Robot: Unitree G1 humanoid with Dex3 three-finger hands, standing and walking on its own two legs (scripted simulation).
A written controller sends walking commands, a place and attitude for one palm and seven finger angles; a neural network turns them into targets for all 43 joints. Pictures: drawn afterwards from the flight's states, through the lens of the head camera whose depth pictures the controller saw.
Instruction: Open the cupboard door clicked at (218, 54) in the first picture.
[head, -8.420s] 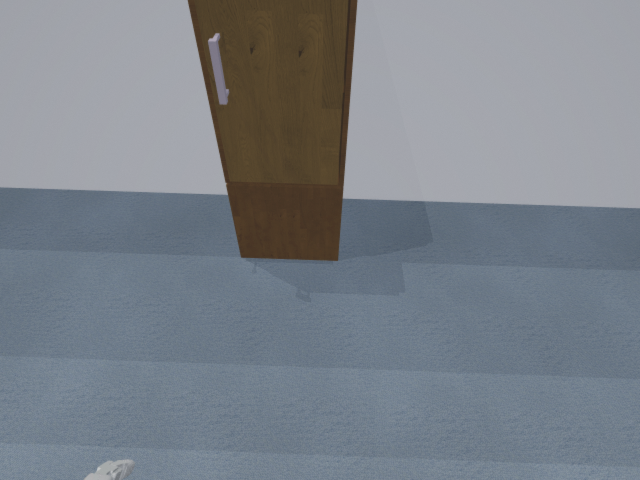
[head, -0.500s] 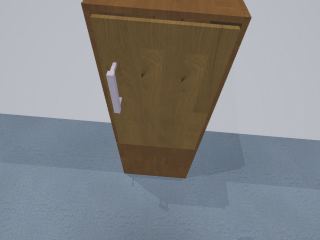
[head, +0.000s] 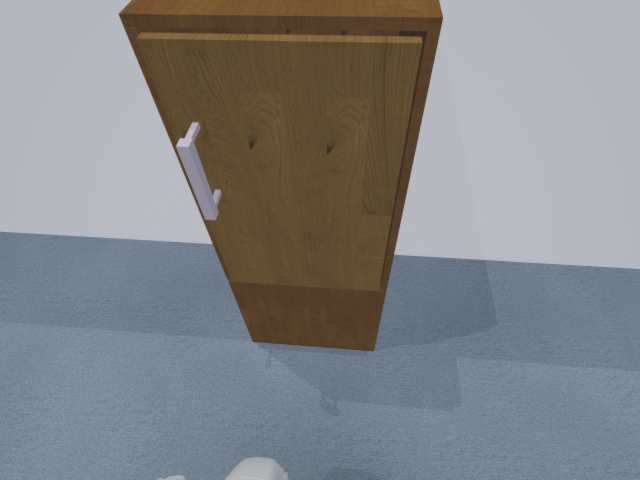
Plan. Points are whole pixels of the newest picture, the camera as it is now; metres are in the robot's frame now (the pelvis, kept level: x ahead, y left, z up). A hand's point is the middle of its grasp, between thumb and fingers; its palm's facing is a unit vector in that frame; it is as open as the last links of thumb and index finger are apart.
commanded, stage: come to a stop and stand still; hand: left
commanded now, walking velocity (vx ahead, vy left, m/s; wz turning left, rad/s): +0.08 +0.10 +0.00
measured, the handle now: (203, 174) +0.55 +0.24 +0.04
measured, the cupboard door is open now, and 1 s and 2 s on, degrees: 0 0 0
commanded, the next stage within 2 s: look again from close up in 0.44 s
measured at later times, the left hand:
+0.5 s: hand out of the picture +0.00 +0.21 -0.17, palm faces +0.03 -0.99 -0.17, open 7.3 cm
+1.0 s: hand out of the picture +0.02 +0.18 -0.16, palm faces +0.02 -0.96 -0.26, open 7.2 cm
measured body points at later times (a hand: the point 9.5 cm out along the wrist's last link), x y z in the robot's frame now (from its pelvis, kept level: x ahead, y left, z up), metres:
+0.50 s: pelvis -0.02 +0.04 +0.01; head -0.01 +0.05 +0.45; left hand +0.00 +0.26 -0.16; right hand -0.07 -0.16 -0.15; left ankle -0.04 +0.15 -0.74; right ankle -0.01 -0.08 -0.69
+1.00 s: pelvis -0.01 -0.01 -0.01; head -0.02 -0.04 +0.44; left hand +0.02 +0.23 -0.14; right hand +0.00 -0.22 -0.18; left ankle -0.04 +0.15 -0.74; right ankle -0.01 -0.10 -0.74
